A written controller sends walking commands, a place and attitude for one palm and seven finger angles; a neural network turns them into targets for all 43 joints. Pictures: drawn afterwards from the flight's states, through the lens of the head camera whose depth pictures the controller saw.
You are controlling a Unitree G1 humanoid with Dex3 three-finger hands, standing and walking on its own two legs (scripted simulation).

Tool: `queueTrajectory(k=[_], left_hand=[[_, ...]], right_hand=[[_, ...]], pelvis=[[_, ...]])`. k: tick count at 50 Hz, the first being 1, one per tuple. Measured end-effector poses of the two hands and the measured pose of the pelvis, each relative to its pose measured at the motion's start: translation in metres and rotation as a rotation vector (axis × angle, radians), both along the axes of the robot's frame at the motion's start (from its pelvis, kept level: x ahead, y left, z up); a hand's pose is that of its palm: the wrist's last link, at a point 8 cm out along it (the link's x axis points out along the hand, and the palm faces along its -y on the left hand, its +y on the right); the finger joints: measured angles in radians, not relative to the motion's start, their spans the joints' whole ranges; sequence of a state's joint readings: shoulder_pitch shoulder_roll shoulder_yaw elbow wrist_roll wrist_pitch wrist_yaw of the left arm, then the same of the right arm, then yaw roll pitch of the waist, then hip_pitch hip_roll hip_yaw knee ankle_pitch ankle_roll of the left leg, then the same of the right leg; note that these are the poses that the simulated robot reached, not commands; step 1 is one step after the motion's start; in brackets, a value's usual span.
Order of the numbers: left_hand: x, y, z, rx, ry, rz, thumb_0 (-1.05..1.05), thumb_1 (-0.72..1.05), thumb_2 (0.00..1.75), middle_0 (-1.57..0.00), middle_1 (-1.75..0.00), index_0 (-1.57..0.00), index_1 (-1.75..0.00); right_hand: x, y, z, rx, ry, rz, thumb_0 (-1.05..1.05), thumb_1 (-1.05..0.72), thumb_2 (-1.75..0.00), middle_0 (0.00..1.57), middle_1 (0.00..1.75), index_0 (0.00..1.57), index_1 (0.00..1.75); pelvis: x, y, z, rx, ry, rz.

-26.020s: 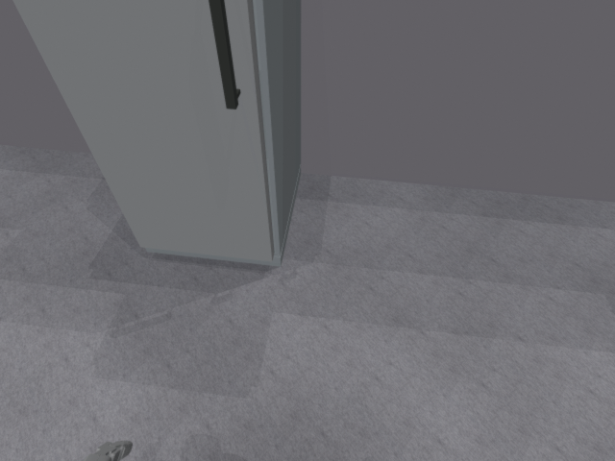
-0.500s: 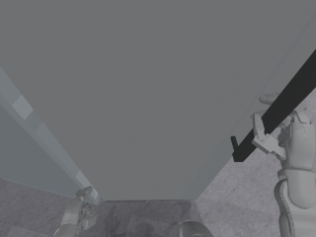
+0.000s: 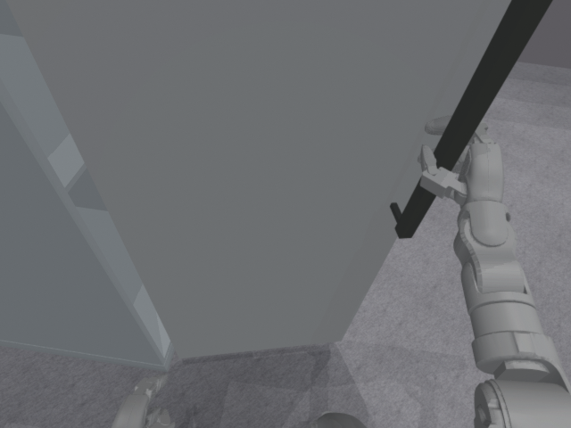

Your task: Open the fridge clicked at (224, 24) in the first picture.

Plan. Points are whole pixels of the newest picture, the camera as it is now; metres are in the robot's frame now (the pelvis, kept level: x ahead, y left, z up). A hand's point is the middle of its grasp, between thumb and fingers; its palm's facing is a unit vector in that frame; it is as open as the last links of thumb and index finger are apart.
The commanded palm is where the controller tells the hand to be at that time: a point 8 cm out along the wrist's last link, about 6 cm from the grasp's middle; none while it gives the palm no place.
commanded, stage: stop walking and hold the door back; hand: right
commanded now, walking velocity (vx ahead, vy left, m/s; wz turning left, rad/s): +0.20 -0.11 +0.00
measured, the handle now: (450, 121) +0.45 -0.19 +0.23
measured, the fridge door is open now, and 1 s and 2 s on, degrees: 75 75 74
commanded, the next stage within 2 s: loosen the grip on the handle in 0.94 s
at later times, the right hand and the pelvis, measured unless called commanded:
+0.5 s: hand (424, 159) +0.43 -0.17 +0.17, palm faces +0.15 +0.97 -0.22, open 5.8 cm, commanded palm +0.40 -0.23 +0.16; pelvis +0.00 -0.01 +0.00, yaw +4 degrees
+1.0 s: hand (431, 173) +0.41 -0.17 +0.17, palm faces +0.09 +0.98 -0.16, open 5.8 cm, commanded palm +0.39 -0.22 +0.16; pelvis +0.00 -0.04 +0.00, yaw +5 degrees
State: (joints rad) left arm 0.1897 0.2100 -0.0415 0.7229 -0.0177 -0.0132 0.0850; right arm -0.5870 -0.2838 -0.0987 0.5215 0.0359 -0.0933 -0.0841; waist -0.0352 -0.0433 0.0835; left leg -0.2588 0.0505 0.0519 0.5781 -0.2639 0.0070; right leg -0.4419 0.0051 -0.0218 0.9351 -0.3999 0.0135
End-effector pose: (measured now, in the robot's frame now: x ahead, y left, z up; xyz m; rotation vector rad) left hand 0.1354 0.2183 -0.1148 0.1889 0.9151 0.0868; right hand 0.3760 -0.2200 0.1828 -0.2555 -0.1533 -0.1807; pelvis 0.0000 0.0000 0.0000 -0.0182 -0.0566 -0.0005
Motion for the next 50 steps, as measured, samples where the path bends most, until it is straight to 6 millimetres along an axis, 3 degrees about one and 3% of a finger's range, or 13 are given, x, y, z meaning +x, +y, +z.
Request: queueTrajectory(k=[5,8,14,20,30,37,50], left_hand=[[-0.043,0.029,0.000,0.082,0.072,0.077,0.01,0.91,0.90,-0.21,-0.30,-0.21,-0.30],[-0.060,0.042,-0.003,0.129,0.069,0.135,0.01,0.91,0.90,-0.21,-0.30,-0.20,-0.30],[-0.076,0.034,-0.007,0.077,0.081,0.188,0.01,0.91,0.90,-0.20,-0.30,-0.20,-0.30],[-0.067,0.023,-0.011,0.015,0.076,0.182,0.01,0.91,0.90,-0.20,-0.30,-0.20,-0.30],[-0.028,0.016,0.020,0.078,-0.052,0.172,0.01,0.91,0.90,-0.20,-0.30,-0.20,-0.30],[-0.007,0.000,0.035,0.073,-0.112,0.157,0.01,0.91,0.90,-0.20,-0.30,-0.20,-0.30],[-0.005,-0.022,0.023,0.038,-0.065,0.102,0.01,0.91,0.90,-0.21,-0.30,-0.21,-0.30]], right_hand=[[0.016,-0.001,0.001,0.004,0.033,0.027,-0.08,-0.62,-0.81,0.46,1.40,0.41,1.40],[0.026,-0.001,0.000,0.027,0.012,0.047,-0.06,-0.62,-0.82,0.46,1.40,0.42,1.40],[0.030,0.002,-0.001,0.045,-0.001,0.031,-0.05,-0.65,-0.82,0.46,1.40,0.37,1.40],[0.027,0.002,-0.002,0.017,-0.007,0.021,-0.07,-0.66,-0.79,0.46,1.40,0.35,1.40],[0.028,-0.003,-0.004,0.047,-0.044,0.101,-0.06,-0.65,-0.77,0.46,1.40,0.40,1.40],[0.018,-0.006,-0.006,0.052,-0.078,0.135,-0.05,-0.67,-0.76,0.46,1.40,0.38,1.40],[0.005,-0.005,-0.007,0.068,-0.077,0.122,-0.05,-0.67,-0.77,0.46,1.40,0.38,1.40]], pelvis=[[-0.003,-0.008,0.002,-0.027,0.002,-0.003],[-0.004,-0.018,-0.006,-0.013,0.000,0.004],[-0.003,-0.013,-0.005,0.001,0.004,0.035],[-0.001,-0.008,-0.003,0.010,0.005,0.044],[0.003,-0.028,0.002,0.015,0.022,0.082],[0.005,-0.037,0.003,0.020,0.036,0.105],[0.003,-0.038,0.004,0.024,0.033,0.095]])
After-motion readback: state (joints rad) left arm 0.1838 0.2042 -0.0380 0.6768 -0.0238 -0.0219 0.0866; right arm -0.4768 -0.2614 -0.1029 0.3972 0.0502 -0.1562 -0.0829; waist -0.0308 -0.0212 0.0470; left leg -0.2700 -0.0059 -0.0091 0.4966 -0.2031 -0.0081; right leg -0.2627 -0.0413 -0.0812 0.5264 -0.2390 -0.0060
